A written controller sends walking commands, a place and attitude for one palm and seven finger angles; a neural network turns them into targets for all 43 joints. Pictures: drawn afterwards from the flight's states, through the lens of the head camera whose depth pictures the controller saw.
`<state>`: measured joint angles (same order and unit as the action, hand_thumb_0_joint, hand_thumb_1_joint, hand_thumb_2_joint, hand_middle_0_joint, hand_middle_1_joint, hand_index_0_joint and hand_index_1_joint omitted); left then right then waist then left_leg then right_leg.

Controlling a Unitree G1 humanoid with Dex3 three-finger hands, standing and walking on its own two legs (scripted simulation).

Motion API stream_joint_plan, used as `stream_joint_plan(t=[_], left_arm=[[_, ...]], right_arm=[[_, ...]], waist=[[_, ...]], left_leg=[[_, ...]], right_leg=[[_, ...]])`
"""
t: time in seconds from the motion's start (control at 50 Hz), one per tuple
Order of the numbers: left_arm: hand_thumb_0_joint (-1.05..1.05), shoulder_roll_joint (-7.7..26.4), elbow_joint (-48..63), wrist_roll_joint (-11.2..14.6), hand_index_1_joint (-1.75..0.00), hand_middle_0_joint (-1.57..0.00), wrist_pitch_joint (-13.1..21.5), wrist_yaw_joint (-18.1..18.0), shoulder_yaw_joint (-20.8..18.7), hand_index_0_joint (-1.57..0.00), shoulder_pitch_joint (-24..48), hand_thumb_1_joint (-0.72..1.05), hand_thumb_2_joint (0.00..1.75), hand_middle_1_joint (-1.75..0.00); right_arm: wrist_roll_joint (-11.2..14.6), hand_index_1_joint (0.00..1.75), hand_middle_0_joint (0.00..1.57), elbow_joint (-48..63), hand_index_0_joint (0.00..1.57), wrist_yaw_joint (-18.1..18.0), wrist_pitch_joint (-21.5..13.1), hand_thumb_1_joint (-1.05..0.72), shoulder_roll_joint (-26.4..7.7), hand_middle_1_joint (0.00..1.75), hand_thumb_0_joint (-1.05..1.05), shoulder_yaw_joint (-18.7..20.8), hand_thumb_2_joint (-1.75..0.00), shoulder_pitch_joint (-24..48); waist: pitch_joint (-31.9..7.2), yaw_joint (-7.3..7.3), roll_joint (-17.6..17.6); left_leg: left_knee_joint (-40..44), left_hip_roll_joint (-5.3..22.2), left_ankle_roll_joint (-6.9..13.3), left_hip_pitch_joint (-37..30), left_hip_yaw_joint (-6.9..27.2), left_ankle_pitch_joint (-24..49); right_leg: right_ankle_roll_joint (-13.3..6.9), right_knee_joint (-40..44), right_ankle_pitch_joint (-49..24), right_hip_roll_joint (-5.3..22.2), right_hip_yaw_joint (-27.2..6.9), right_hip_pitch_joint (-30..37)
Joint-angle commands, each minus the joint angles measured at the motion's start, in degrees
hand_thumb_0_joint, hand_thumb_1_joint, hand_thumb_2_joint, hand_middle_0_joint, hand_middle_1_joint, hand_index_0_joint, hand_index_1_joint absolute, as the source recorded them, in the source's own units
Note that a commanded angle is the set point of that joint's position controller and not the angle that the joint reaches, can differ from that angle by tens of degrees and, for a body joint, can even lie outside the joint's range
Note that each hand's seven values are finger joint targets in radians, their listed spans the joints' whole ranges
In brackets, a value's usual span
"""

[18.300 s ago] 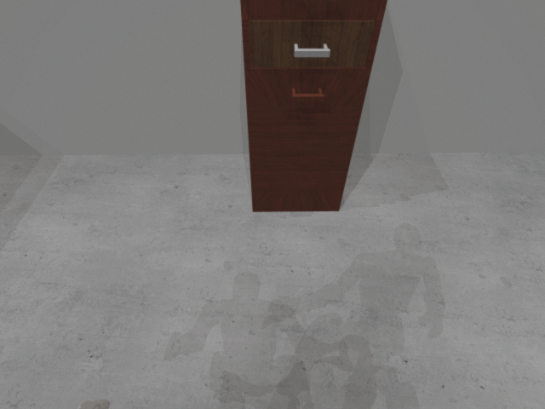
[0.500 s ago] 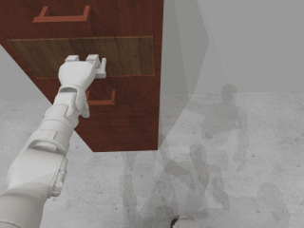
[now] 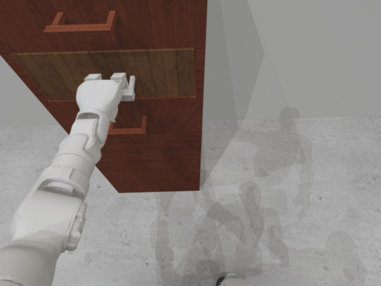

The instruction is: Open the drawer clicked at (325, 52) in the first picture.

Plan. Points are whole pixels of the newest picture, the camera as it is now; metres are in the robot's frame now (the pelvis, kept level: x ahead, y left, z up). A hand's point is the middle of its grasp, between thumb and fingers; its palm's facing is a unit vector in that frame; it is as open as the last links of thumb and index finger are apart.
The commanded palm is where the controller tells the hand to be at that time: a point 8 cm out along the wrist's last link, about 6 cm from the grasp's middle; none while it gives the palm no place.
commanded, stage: close the thumb around the handle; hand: left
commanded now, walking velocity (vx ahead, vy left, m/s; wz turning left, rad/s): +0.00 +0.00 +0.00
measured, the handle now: (110, 88) +0.54 +0.16 +0.07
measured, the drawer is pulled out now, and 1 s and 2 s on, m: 0.00 0.06 0.19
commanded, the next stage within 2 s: pull the drawer open in 0.16 s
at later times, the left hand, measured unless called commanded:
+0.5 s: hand (109, 113) +0.49 +0.17 +0.04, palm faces -0.02 -0.03 -1.00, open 5.3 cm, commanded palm +0.44 +0.19 +0.10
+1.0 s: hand (105, 137) +0.42 +0.17 +0.04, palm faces +0.01 -0.06 -1.00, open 5.3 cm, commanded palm +0.38 +0.19 +0.10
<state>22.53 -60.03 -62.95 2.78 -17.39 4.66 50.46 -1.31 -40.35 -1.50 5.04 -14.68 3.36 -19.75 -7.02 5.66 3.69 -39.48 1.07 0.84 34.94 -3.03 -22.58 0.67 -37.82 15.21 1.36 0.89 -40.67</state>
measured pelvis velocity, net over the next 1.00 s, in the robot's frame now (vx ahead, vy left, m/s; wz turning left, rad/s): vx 0.02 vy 0.00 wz -0.01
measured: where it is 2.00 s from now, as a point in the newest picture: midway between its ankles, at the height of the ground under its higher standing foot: outside the picture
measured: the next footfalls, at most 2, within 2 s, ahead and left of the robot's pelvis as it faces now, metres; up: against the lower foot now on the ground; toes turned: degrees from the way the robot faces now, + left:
none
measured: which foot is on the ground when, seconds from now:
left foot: down 0.00-1.00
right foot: down 0.00-1.00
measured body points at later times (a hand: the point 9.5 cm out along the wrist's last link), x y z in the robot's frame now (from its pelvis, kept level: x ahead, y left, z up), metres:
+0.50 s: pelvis +0.00 +0.00 +0.00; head +0.10 -0.02 +0.44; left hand +0.48 +0.17 +0.10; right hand +0.03 -0.27 -0.14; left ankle -0.05 +0.11 -0.71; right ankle +0.02 -0.13 -0.71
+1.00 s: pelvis +0.02 +0.00 +0.01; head +0.09 -0.03 +0.46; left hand +0.42 +0.17 +0.10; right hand +0.15 -0.26 -0.12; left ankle -0.05 +0.11 -0.71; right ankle +0.02 -0.13 -0.71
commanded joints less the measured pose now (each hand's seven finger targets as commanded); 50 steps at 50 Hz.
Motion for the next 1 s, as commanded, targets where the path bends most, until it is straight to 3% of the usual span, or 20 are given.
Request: stream_joint_plan(t=[0.0, 0.02, 0.06, 0.08, 0.16, 0.2, 0.24, 0.32, 0.34, 0.4, 0.44, 0.52, 0.56, 0.58, 0.7, 0.74, 0.78, 0.84, 0.9, 0.98], left_arm=[[0.0, 12.1, 9.7, 0.3, -1.35, -0.4, -0.4, -2.8, -2.4, -0.4, 25.0, 0.9, 0.9, -1.35], [0.0, 14.1, 10.1, 0.5, -1.35, -0.4, -0.4, -3.0, -4.0, -0.4, 25.3, 0.9, 0.9, -1.35], [0.0, 15.2, 11.3, 0.2, -1.35, -0.4, -0.3, -3.2, -4.5, -0.4, 25.8, 0.9, 0.9, -1.35], [0.0, 15.1, 12.3, 0.1, -1.35, -0.4, -0.1, -3.2, -4.5, -0.4, 26.6, 0.9, 0.9, -1.35], [0.0, 12.8, 10.6, 0.4, -1.35, -0.4, -0.7, -3.4, -2.7, -0.4, 26.2, 0.9, 0.9, -1.35], [0.0, 15.4, 10.5, 0.1, -1.35, -0.4, -0.6, -3.6, -4.6, -0.4, 26.6, 0.9, 0.9, -1.35], [0.0, 14.0, 9.7, 0.1, -1.35, -0.4, -1.1, -3.5, -3.5, -0.4, 26.1, 0.9, 0.9, -1.35], [0.0, 13.3, 12.4, 0.7, -1.35, -0.4, -0.7, -3.1, -4.1, -0.4, 22.4, 0.9, 0.9, -1.35], [0.0, 12.8, 11.5, 0.9, -1.35, -0.4, -0.9, -2.8, -4.1, -0.4, 19.9, 0.9, 0.9, -1.35], [0.0, 14.4, 11.5, 1.2, -1.35, -0.4, -0.8, -2.2, -5.4, -0.4, 16.4, 0.9, 0.9, -1.35], [0.0, 15.7, 14.0, 1.4, -1.35, -0.4, -0.6, -2.1, -6.9, -0.4, 13.1, 0.9, 0.9, -1.35], [0.0, 15.3, 17.7, 1.7, -1.35, -0.4, -1.2, -1.6, -7.5, -0.4, 5.3, 0.9, 0.9, -1.35], [0.0, 14.7, 22.7, 1.6, -1.35, -0.4, -1.7, -1.9, -7.2, -0.4, 4.3, 0.9, 0.9, -1.35], [0.0, 13.4, 24.2, 1.8, -1.35, -0.4, -2.2, -1.9, -6.5, -0.4, 2.4, 0.9, 0.9, -1.35], [0.0, 11.8, 28.3, 1.9, -1.35, -0.4, -5.4, -1.7, -5.0, -0.4, -2.5, 0.9, 0.9, -1.35], [0.0, 11.1, 31.2, 2.3, -1.35, -0.4, -6.0, -1.5, -4.9, -0.4, -4.7, 0.9, 0.9, -1.35], [0.0, 10.5, 35.3, 2.4, -1.35, -0.4, -6.3, -1.1, -4.3, -0.4, -4.7, 0.9, 0.9, -1.35], [0.0, 8.0, 36.2, 2.8, -1.35, -0.4, -7.0, -0.6, -2.7, -0.4, -8.9, 0.9, 0.9, -1.35], [0.0, 7.8, 38.5, 2.8, -1.35, -0.4, -6.8, -0.3, -2.4, -0.4, -9.9, 0.9, 0.9, -1.35], [0.0, 8.6, 43.6, 2.7, -1.35, -0.4, -6.6, -0.3, -3.7, -0.4, -13.2, 0.9, 0.9, -1.35]], right_arm=[[0.0, 0.3, 0.2, 3.2, 0.2, -0.4, -1.2, -0.9, -8.5, 0.3, 0.0, 3.3, -0.9, -6.8], [0.1, 0.3, 0.2, 3.2, 0.2, -0.3, -1.2, -0.9, -8.9, 0.3, 0.0, 3.1, -0.9, -6.7], [-0.1, 0.3, 0.2, 3.5, 0.2, -0.5, -1.2, -0.9, -8.7, 0.3, 0.0, 3.1, -0.9, -6.4], [-0.1, 0.3, 0.2, 3.7, 0.2, -0.5, -1.1, -0.9, -8.5, 0.3, 0.0, 3.2, -0.9, -6.2], [0.0, 0.3, 0.2, 3.5, 0.2, -0.4, -1.3, -0.9, -8.4, 0.3, 0.0, 3.1, -0.9, -6.1], [0.0, 0.3, 0.2, 3.3, 0.2, -0.6, -1.2, -0.9, -8.7, 0.3, 0.0, 3.1, -0.9, -6.3], [0.1, 0.3, 0.2, 3.4, 0.2, -0.6, -1.2, -0.9, -8.6, 0.3, 0.0, 3.0, -0.9, -6.1], [0.1, 0.3, 0.2, 4.2, 0.2, -0.3, -1.1, -0.9, -8.3, 0.3, 0.0, 3.2, -0.9, -5.7], [0.0, 0.3, 0.2, 4.4, 0.2, -0.3, -1.0, -0.9, -8.3, 0.3, 0.0, 3.2, -0.9, -5.4], [0.3, 0.3, 0.2, 4.8, 0.2, -0.4, -0.8, -0.9, -8.5, 0.3, 0.0, 3.0, -0.9, -4.6], [0.3, 0.3, 0.2, 5.7, 0.2, -0.4, -0.8, -0.9, -8.5, 0.3, 0.0, 3.0, -0.9, -3.8], [0.7, 0.3, 0.2, 7.0, 0.2, -0.1, -0.5, -0.9, -8.3, 0.3, 0.0, 3.1, -0.9, -2.5], [0.8, 0.3, 0.2, 7.5, 0.2, 0.2, -0.6, -0.9, -8.2, 0.3, 0.0, 3.3, -0.9, -1.9], [0.8, 0.3, 0.2, 7.8, 0.2, 0.4, -0.5, -0.9, -8.1, 0.3, 0.0, 3.4, -0.9, -1.5], [1.2, 0.3, 0.2, 8.1, 0.2, 0.4, -0.2, -0.9, -8.1, 0.3, 0.0, 3.1, -0.9, 1.2], [1.3, 0.3, 0.2, 8.5, 0.2, 0.4, -0.3, -0.9, -7.9, 0.3, 0.0, 3.0, -0.9, 2.0], [1.3, 0.3, 0.2, 8.8, 0.2, 0.6, -0.1, -0.9, -7.8, 0.3, 0.0, 3.0, -0.9, 3.0], [1.4, 0.3, 0.2, 9.3, 0.2, 0.6, -0.1, -0.9, -7.5, 0.3, 0.0, 2.5, -0.9, 4.8], [1.4, 0.3, 0.2, 9.4, 0.2, 0.4, -0.1, -0.9, -7.3, 0.3, 0.0, 2.4, -0.9, 5.9], [1.3, 0.3, 0.2, 10.3, 0.2, 0.4, -0.2, -0.9, -7.1, 0.3, 0.0, 2.3, -0.9, 7.5]], waist=[[-23.3, 1.13, -3.4], [-22.7, 0.73, -3.9], [-25.1, 0.38, -3.0], [-26.3, 0.22, -2.1], [-23.7, 0.96, -2.3], [-25.2, 0.62, -3.3], [-24.3, 0.8, -3.1], [-26.6, -0.89, -1.9], [-26.1, -1.02, -3.4], [-24.3, -1.85, -4.6], [-25.6, -3.45, -5.0], [-24.9, -5.02, -5.2], [-25.6, -5.28, -3.2], [-26.6, -5.24, -4.0], [-22.2, -5.28, -4.4], [-22.8, -6.06, -4.2], [-24.1, -5.88, -2.5], [-20.4, -6.07, -4.5], [-19.7, -6.18, -4.8], [-22.0, -7.24, -5.1]], left_leg=[[2.4, -2.0, 1.2, -8.9, 1.2, 27.9], [2.7, -2.2, 1.2, -8.0, 1.1, 25.9], [2.7, -2.5, 1.3, -8.2, 0.9, 26.1], [2.4, -2.5, 1.3, -9.1, 0.9, 27.3], [2.7, -2.3, 1.2, -9.0, 0.8, 26.4], [2.6, -2.4, 1.3, -8.5, 0.9, 26.5], [2.7, -2.5, 1.3, -8.3, 0.8, 26.0], [2.6, -2.2, 1.2, -10.3, 0.8, 29.6], [2.7, -2.2, 1.3, -9.8, 0.5, 29.6], [3.5, -2.2, 1.4, -7.9, 0.1, 27.6], [4.0, -2.4, 1.5, -7.6, -0.3, 28.0], [4.5, -2.2, 1.4, -7.8, -0.7, 31.6], [4.7, -1.8, 1.3, -10.2, -0.4, 35.1], [4.4, -1.8, 1.4, -11.3, -0.2, 37.5], [5.6, -1.7, 1.2, -13.0, -0.3, 36.3], [5.8, -1.7, 1.2, -14.0, -0.3, 38.5], [5.5, -1.6, 1.0, -16.4, 0.3, 41.5], [6.1, -1.7, 0.9, -16.0, 0.3, 39.4], [6.3, -1.7, 0.9, -16.4, 0.5, 38.7], [6.0, -2.0, 0.8, -17.6, 0.4, 40.4]], right_leg=[[-2.1, 1.4, -20.6, -3.2, 1.0, 18.0], [-2.2, 1.4, -19.7, -3.3, 0.9, 18.4], [-2.2, 1.2, -20.7, -3.1, 0.5, 20.0], [-2.3, 1.1, -21.3, -3.1, 0.4, 20.3], [-2.2, 1.5, -20.1, -3.2, 0.7, 18.6], [-2.2, 1.1, -20.6, -3.1, 0.6, 19.8], [-2.1, 1.3, -20.5, -3.2, 0.7, 19.4], [-2.3, 1.0, -22.1, -3.2, 0.7, 20.8], [-2.2, 1.2, -22.8, -3.1, 0.7, 21.7], [-2.1, 1.4, -23.0, -3.0, 0.6, 23.1], [-2.2, 1.4, -24.4, -2.9, 0.2, 25.9], [-2.2, 1.5, -27.7, -2.7, 0.2, 28.0], [-2.2, 1.6, -28.7, -2.7, 0.4, 27.8], [-2.3, 1.6, -30.1, -2.8, 0.4, 28.4], [-2.2, 2.8, -28.2, -2.9, 1.1, 27.8], [-2.2, 2.9, -29.8, -2.8, 1.1, 28.9], [-2.3, 2.7, -30.4, -2.8, 1.0, 28.9], [-2.2, 3.3, -28.9, -2.8, 1.5, 28.2], [-2.3, 3.4, -28.5, -2.7, 1.5, 28.3], [-2.3, 3.2, -31.0, -2.4, 0.9, 30.7]])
